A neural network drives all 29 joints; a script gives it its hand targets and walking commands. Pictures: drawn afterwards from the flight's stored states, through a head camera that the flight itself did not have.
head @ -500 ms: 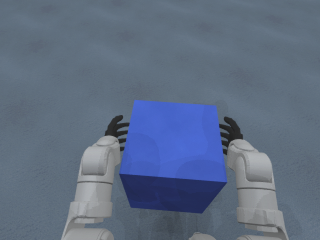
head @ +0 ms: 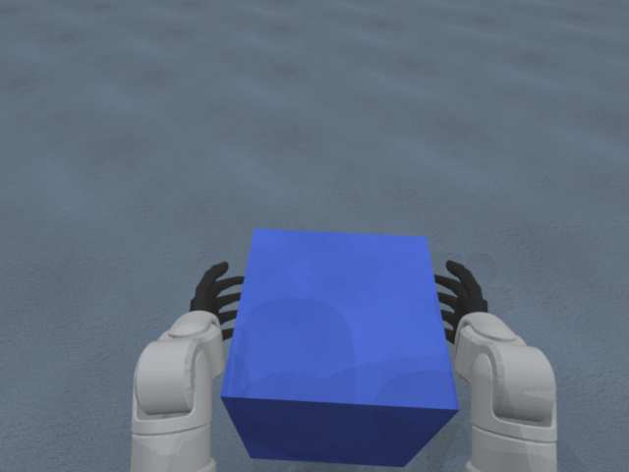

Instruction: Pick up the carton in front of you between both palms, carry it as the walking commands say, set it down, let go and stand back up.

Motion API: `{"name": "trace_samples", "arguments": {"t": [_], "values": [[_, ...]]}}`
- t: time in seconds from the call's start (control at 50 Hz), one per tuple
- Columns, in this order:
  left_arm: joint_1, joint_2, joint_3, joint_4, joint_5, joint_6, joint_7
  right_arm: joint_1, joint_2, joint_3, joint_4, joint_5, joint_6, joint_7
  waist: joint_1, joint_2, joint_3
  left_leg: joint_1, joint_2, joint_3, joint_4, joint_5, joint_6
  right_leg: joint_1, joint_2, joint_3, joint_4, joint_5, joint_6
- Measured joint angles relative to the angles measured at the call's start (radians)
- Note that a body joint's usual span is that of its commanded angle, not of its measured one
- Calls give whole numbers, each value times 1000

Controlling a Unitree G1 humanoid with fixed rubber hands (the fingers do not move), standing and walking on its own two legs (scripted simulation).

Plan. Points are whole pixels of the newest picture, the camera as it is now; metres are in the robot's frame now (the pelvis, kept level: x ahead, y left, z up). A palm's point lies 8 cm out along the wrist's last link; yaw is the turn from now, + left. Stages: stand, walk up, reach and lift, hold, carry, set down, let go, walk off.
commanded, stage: carry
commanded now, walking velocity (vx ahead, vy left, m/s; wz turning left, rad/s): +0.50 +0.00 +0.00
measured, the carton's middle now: (333, 354) +0.26 +0.01 +0.02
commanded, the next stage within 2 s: none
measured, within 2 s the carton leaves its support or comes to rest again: neither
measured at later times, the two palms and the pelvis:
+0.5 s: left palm (249, 169) +0.57 +0.16 +0.09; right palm (425, 172) +0.56 -0.14 +0.10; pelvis +0.30 +0.02 +0.00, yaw -2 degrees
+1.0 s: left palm (280, 87) +0.88 +0.14 +0.09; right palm (411, 88) +0.88 -0.16 +0.09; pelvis +0.62 -0.01 -0.01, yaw +0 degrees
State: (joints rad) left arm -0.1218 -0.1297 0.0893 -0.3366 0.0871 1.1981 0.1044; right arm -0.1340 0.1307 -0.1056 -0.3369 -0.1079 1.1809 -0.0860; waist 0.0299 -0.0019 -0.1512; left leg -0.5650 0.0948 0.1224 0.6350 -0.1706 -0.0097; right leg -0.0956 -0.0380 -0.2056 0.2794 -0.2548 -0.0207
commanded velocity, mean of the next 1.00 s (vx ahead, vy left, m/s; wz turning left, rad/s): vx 0.50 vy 0.00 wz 0.00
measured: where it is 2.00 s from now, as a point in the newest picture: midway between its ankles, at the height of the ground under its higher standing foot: (332, 236)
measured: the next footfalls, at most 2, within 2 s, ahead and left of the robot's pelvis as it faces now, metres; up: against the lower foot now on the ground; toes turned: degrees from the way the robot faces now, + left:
left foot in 0.12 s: +0.24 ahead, +0.13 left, +0.00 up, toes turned +11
right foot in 0.58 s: +0.53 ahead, -0.11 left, +0.00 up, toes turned -13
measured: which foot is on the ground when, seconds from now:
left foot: up 0.00-0.10, down 0.12-0.60, up 0.62-1.00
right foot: down 0.00-0.12, up 0.14-0.56, down 0.58-1.00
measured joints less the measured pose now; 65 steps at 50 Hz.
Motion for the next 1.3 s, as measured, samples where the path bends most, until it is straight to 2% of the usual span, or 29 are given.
{"name": "trace_samples", "arguments": {"t": [0.06, 0.1, 0.14, 0.18, 0.22, 0.26, 0.32, 0.38, 0.46, 0.54, 0.58, 0.6, 0.62, 0.68, 0.72, 0.78, 0.84, 0.96, 1.02, 1.06, 1.08, 1.1, 1.12, 1.16, 1.18, 1.22, 1.3], "values": [[-7, -1, -7, 8, 11, 16, -7, 3, 0, -8, -3, -1, 15, 2, -7, -6, -21, 38, -9, 38, -100, 55, 4, 75, -8, 6, 4, -66, 28], [-12, -1, -9, 13, 21, 28, -9, -2, 0, -12, 7, -3, 24, 4, -11, -13, -27, 91, -22, 75, -157, 48, 10, 109, -22, 17, 59, -137, 51], [-21, 5, 3, 25, 26, 35, -10, -21, 2, -9, 44, -4, 17, 6, -22, -39, -28, 116, -40, 106, -129, 85, 59, 75, -66, 38, 232, -231, 62], [-24, 18, 16, 52, 23, 39, -11, -40, 5, -1, 101, -12, 8, 6, -38, -44, -16, 124, -42, 119, -78, 15, 85, -63, -64, 103, 540, -232, 54], [-22, 16, 22, 72, 25, 42, -11, -39, 5, -1, 124, -15, 9, 6, -45, -31, 6, 167, -39, 123, -109, -19, 85, -209, -43, 132, 766, -206, 30], [-15, -3, 25, 73, 34, 35, -12, -20, 3, -7, 114, -9, 5, 6, -48, -22, 27, 221, -42, 122, -172, -15, 74, -322, -43, 131, 829, -140, 17], [0, 0, 1, 54, 35, 16, -12, 2, 0, -7, 81, 1, -10, 6, -54, -11, 47, 306, -48, 115, -263, -14, 69, -432, -58, 122, 744, -47, 20], [11, 1, -11, 18, 33, 3, -12, 12, -1, -2, 44, 7, -21, 6, -54, -5, 51, 389, -51, 108, -338, -24, 58, -484, -72, 111, 573, 36, 33], [16, 1, -11, -42, 30, 7, -12, 5, 0, 8, -5, 10, -15, 6, -45, -7, 46, 496, -51, 102, -388, -72, 29, -488, -73, 82, 358, 135, 34], [11, 1, -1, -69, 26, 27, -12, -11, 1, 16, -24, 4, 8, 6, -40, -3, 26, 593, -44, 94, -373, -168, -12, -434, -55, 33, 229, 187, 16], [-4, 0, 5, -62, 23, 38, -12, -22, 3, 11, -25, -2, 23, 6, -39, 5, 19, 614, -25, 79, -287, -254, -36, -373, -37, -2, 177, 169, 1], [-15, -1, 3, -42, 23, 34, -13, -29, 1, 1, -19, -4, 27, 6, -32, 28, 18, 593, 4, 69, -189, -307, -41, -365, -24, -19, 201, 194, -25], [-28, -3, 1, -12, 24, 28, -13, -34, -1, -12, -8, -5, 29, 6, -25, 44, 20, 536, 29, 45, -38, -309, -35, -368, -17, -31, 247, 165, -45], [-43, -5, 0, 47, 26, 28, -13, -34, 4, -34, 24, -11, 39, 6, -15, 32, 49, 302, -1, -53, 404, -283, -6, -321, -25, -40, 249, 84, -57], [-29, -4, 3, 46, 24, 26, -13, -30, 4, -25, 32, -15, 39, 6, -13, 25, 68, 178, -7, -58, 501, -222, 8, -264, -24, -40, 187, 85, -44], [-10, -2, 6, 20, 19, 16, -13, -28, 3, -8, 26, -14, 27, 6, -11, 17, 84, 52, 5, -48, 445, -132, 10, -181, -18, -33, 95, 86, -40], [-2, -1, 9, -12, 13, 6, -13, -24, 3, 6, 1, -15, 16, 6, -13, 13, 82, -21, 19, -34, 303, -55, -3, -98, -13, -26, 18, 75, -30], [-10, -1, 1, -54, 12, 14, -15, -19, 2, 7, -54, -12, 23, 6, -23, 11, 54, -22, 13, 18, -18, 80, -4, 65, -10, -19, -54, -5, 13], [-15, -2, -4, -50, 20, 30, -16, -18, 2, 0, -53, -9, 35, 6, -23, 6, 36, 28, -8, 54, -118, 112, 12, 141, -16, -12, -41, -80, 45], [-20, -2, -2, -45, 25, 41, -16, -27, 3, -5, -40, -8, 42, 6, -22, -2, 31, 93, -28, 91, -179, 91, 23, 165, -33, 1, 43, -166, 70], [-25, 1, 5, -36, 27, 43, -17, -34, 4, -3, -19, -8, 36, 7, -28, -23, 31, 104, -42, 107, -161, 103, 49, 145, -61, 10, 142, -221, 74], [-29, 2, 17, -21, 27, 42, -17, -44, 6, -1, 12, -10, 27, 7, -35, -40, 35, 99, -50, 119, -114, 73, 74, 86, -87, 32, 298, -222, 67], [-29, 3, 26, -6, 28, 42, -17, -52, 7, 0, 41, -12, 21, 7, -39, -41, 44, 104, -49, 124, -88, 37, 90, 6, -87, 76, 474, -217, 61], [-25, -2, 33, 14, 33, 43, -17, -51, 7, -1, 70, -11, 17, 7, -41, -29, 70, 147, -43, 126, -112, 3, 95, -153, -61, 135, 750, -193, 39], [-21, -3, 29, 17, 35, 41, -17, -44, 6, -2, 72, -9, 15, 7, -42, -24, 82, 174, -43, 126, -142, 4, 89, -221, -56, 143, 823, -164, 29], [-15, -1, 14, 16, 37, 33, -17, -27, 4, -4, 59, -5, 7, 7, -43, -17, 100, 231, -46, 122, -207, 5, 86, -332, -59, 142, 854, -95, 20], [-3, 0, -9, -9, 36, 7, -17, -2, 1, -4, 14, 5, -14, 7, -44, -8, 109, 341, -52, 108, -315, -4, 77, -471, -76, 128, 733, 12, 31]]}}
